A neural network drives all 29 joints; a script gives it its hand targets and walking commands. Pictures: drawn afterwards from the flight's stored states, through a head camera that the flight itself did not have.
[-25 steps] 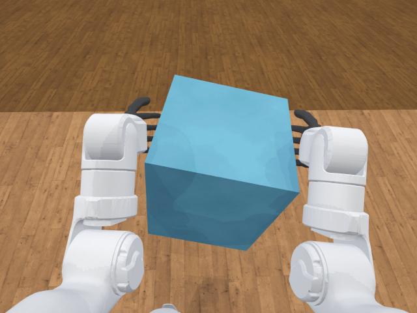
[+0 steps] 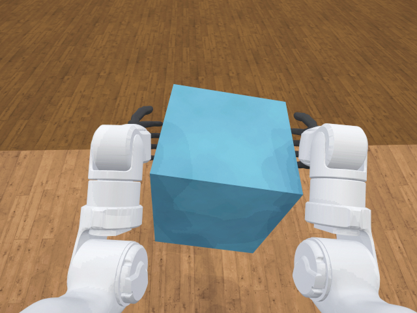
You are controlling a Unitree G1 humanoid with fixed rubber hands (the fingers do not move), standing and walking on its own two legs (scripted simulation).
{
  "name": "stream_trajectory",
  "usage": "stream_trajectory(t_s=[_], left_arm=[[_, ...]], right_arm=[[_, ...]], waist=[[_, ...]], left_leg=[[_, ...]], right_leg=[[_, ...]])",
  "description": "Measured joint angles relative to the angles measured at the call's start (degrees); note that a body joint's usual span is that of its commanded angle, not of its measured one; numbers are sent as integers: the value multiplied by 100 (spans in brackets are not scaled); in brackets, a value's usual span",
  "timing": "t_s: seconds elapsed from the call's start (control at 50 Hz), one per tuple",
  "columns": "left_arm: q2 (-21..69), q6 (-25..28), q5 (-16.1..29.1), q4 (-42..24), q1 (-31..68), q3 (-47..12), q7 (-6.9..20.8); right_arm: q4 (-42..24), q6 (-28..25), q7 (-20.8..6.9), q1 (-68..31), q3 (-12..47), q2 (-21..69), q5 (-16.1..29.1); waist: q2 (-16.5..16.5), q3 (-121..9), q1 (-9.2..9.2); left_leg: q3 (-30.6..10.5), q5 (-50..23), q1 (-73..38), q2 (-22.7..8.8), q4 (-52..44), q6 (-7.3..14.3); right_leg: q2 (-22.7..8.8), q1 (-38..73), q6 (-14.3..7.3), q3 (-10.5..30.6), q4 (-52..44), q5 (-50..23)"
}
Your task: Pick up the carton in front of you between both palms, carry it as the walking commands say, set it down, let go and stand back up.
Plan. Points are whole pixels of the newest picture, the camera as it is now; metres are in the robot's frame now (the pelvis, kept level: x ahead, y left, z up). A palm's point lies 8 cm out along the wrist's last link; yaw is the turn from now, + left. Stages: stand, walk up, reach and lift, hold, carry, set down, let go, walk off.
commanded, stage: carry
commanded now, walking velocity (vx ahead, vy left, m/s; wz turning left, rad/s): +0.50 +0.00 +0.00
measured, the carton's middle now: (216, 175) +0.38 +0.03 +0.07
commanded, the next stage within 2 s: none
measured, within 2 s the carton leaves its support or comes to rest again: neither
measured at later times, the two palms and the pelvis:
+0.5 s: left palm (187, 30) +0.71 +0.13 +0.21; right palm (309, 49) +0.67 -0.16 +0.21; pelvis +0.31 +0.03 +0.06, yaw +0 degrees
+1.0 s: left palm out of the picture +1.01 +0.17 +0.29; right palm out of the picture +1.04 -0.12 +0.29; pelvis +0.64 +0.00 +0.10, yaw +1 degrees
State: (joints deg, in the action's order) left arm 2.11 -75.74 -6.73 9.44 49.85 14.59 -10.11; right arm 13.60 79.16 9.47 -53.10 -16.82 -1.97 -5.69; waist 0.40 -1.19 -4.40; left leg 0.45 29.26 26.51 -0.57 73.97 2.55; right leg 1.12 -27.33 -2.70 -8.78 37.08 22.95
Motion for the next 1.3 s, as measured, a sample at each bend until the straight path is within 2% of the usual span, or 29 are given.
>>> stream_trajectory(t_s=[0.04,0.1,0.16,0.22,0.26,0.28,0.3,0.36,0.4,0.44,0.52,0.58,0.64,0.66,0.68,0.72,0.74,0.78,0.86,0.94,1.0,1.04,1.06,1.08,1.12,1.14,1.18,1.22,1.3], left_arm=[[-41,-71,192,-125,-106,-16,-96],[-82,-109,394,-289,-47,29,-245],[-83,-76,437,-349,129,82,-308],[-71,-30,406,-209,271,125,-308],[-108,-41,354,-49,312,170,-251],[-169,-42,306,37,313,183,-185],[-231,-24,263,109,264,221,-84],[-269,0,136,285,62,293,106],[-193,-28,45,284,-1,329,114],[-118,-25,-15,181,-36,374,115],[-72,-15,-82,-162,-1,435,117],[-95,-30,-69,-403,58,426,118],[-86,-8,-85,-332,183,317,118],[-62,42,-106,-232,233,233,116],[-34,85,-122,-139,248,140,100],[4,64,-90,-38,164,26,46],[-2,15,-30,-32,93,-23,8],[-38,-99,158,-108,-33,-78,-106],[-98,-204,429,-289,26,-7,-291],[-89,-129,420,-155,241,85,-305],[-70,-85,363,125,307,127,-293],[-127,-101,291,271,298,155,-216],[-196,-93,250,323,271,176,-122],[-254,-65,209,357,197,201,-30],[-293,-44,155,386,52,253,93],[-272,-58,117,375,13,269,104],[-204,-90,53,292,-7,328,109],[-142,-90,3,143,3,379,110],[-112,-96,-47,-253,107,460,111]], right_arm=[[-36,56,-17,-8,-21,56,-84],[-265,84,-24,-19,-69,115,-129],[-493,78,-27,-70,-160,147,-161],[-492,61,-54,-90,-205,132,-191],[-297,17,-62,-122,-170,131,-203],[-152,-44,-47,-143,-115,162,-210],[-6,-122,-22,-147,-35,204,-224],[156,-183,111,68,196,292,-163],[41,-129,310,257,241,287,78],[-88,-117,509,336,209,281,312],[-252,-215,516,252,247,247,414],[-383,-232,509,112,221,243,412],[-389,-172,390,-17,139,150,321],[-357,-171,293,-43,120,66,273],[-319,-182,201,-25,89,1,236],[-193,-153,69,16,31,-39,142],[-140,-107,38,17,8,-23,80],[-101,-11,10,-9,-44,33,-32],[-296,78,-5,-74,-112,110,-125],[-367,53,-34,-135,-220,133,-206],[-184,8,-82,-82,-214,106,-231],[46,-53,-68,-97,-127,121,-226],[166,-133,-46,-96,-60,164,-222],[262,-206,-4,-72,44,214,-219],[291,-244,116,66,217,279,-145],[233,-216,212,153,267,286,-43],[50,-157,431,283,282,273,221],[-106,-143,621,290,231,265,431],[-314,-199,629,102,214,242,494]], waist=[[-56,79,-135],[-102,176,-241],[-96,171,-254],[-125,31,-167],[-216,-77,-6],[-311,-81,140],[-337,-82,287],[-151,-52,757],[-75,19,958],[-35,110,1072],[-21,192,1147],[2,129,1050],[144,-2,753],[235,-6,602],[233,-12,445],[105,-20,167],[42,-12,55],[-35,35,-113],[-102,145,-259],[-91,41,-244],[-140,-153,-122],[-226,-233,80],[-322,-216,245],[-320,-203,422],[-199,-141,745],[-140,-95,870],[-74,13,1040],[-36,121,1127],[-10,211,1157]], left_leg=[[50,-238,592,50,279,74],[173,-312,1300,-9,-78,96],[311,-355,1703,-140,-984,77],[522,-545,1642,-167,-2174,128],[783,-711,1247,-14,-2965,249],[893,-1003,1033,90,-3111,318],[963,-919,912,134,-2997,352],[899,-431,439,173,-3116,360],[831,-424,60,155,-3506,274],[798,-421,-323,117,-3899,252],[761,-292,-982,33,-4468,177],[742,-77,-1446,-32,-4738,45],[670,420,-1772,-275,-4401,-120],[609,573,-1675,-442,-3832,-124],[423,486,-1439,-468,-3030,-137],[37,283,-743,-224,-1227,-117],[-26,169,-375,-110,-508,-74],[-3,-103,282,6,208,21],[172,-321,1270,-26,-55,85],[372,-436,1743,-186,-1269,74],[632,-600,1575,-164,-2361,162],[888,-805,1121,18,-3058,308],[983,-866,959,116,-3038,362],[1021,-723,849,154,-2922,388],[986,-447,551,180,-2985,406],[950,-402,377,180,-3140,382],[899,-416,23,161,-3521,314],[877,-402,-331,125,-3888,289],[850,-253,-958,48,-4409,202]], right_leg=[[-20,361,10,34,-347,18],[-61,848,17,54,-749,126],[-82,1296,65,67,-1047,302],[-151,1748,204,101,-1233,580],[-304,1989,300,151,-1058,895],[-451,1992,307,193,-645,1069],[-566,1766,279,283,135,875],[-263,586,186,855,3055,555],[-131,-159,84,898,3972,390],[-120,-750,6,838,3985,316],[-255,-1503,13,626,2888,212],[-340,-1498,21,437,1449,-72],[-174,-880,-83,26,176,-439],[-91,-747,-82,-89,223,-518],[-55,-665,-64,-139,384,-377],[-30,-399,-53,-117,365,-89],[-27,-230,-41,-87,220,-36],[-38,131,0,-38,-143,-27],[-95,807,16,-4,-731,89],[-124,1415,98,19,-1130,334],[-219,1895,259,63,-1290,643],[-390,2099,335,120,-964,987],[-552,2013,322,176,-389,1123],[-580,1737,288,362,505,952],[-326,940,211,797,2529,717],[-209,530,160,876,3292,608],[-95,-208,59,881,4019,415],[-99,-791,-8,810,3944,375],[-248,-1472,7,605,2689,279]])
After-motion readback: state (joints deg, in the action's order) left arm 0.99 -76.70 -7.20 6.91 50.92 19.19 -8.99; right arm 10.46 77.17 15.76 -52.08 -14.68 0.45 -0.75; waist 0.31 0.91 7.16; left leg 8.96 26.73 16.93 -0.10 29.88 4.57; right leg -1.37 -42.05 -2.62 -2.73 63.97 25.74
